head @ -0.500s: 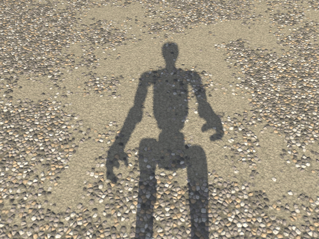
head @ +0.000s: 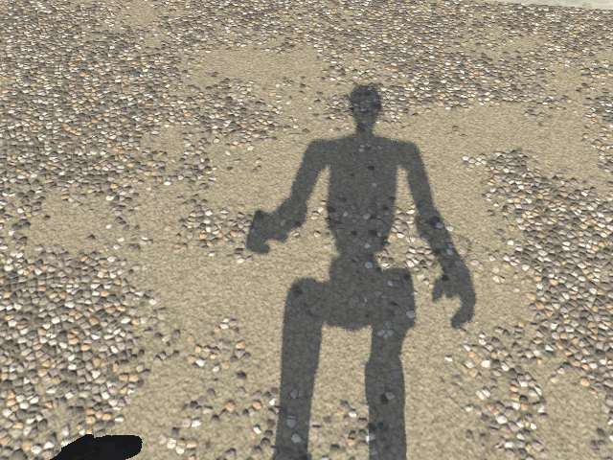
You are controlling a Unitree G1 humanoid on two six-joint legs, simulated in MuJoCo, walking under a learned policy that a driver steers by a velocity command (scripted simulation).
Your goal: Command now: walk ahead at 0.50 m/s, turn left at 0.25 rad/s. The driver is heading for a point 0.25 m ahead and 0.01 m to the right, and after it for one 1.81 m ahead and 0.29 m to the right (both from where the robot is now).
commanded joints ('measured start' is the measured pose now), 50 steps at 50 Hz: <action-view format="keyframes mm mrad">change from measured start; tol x32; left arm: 1 18 133 46 -63 -1 -27 -1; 30 435 18 -5 69 -1 29 28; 50 -60 39 18 -69 -20 58 -25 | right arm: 1 6 -141 -36 -40 -2 -1 -4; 24 -391 -39 10 -188 5 -44 43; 30 88 -276 -67 -70 -24 -38 28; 50 -10 -149 -40 65 -11 -35 -5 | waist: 1 66 158 -22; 4 127 -311 -339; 24 165 -44 56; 30 11 345 -375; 50 -9 67 94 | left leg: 1 -6 263 -178 22 435 118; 6 -725 90 -15 891 -126 -22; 25 -511 148 139 120 311 -22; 28 -116 102 183 66 308 47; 30 486 497 -481 3 169 275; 37 -63 348 -40 -237 304 162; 50 144 372 284 -239 505 97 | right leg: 1 159 19 -36 -58 -74 -58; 4 878 -353 634 -144 -285 -324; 11 432 -186 250 -311 -116 -245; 28 519 -152 5 20 396 -138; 30 -71 82 -38 656 -542 -40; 32 -243 -6 65 783 -519 -55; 50 -187 -62 -51 136 4 -53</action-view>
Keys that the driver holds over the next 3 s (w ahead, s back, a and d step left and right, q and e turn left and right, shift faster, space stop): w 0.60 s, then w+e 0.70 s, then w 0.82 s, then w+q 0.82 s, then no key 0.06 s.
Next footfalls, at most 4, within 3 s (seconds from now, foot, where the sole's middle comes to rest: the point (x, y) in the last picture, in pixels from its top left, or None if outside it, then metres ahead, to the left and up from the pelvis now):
0.04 right None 0.19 -0.13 -0.77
0.58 left None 0.47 0.13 -0.77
1.12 right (343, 342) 0.75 -0.13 -0.77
1.62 left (290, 235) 1.08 -0.02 -0.77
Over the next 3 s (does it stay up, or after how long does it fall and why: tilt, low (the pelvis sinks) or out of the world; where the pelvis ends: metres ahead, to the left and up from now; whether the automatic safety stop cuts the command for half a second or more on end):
stays up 1.60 -0.27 0.01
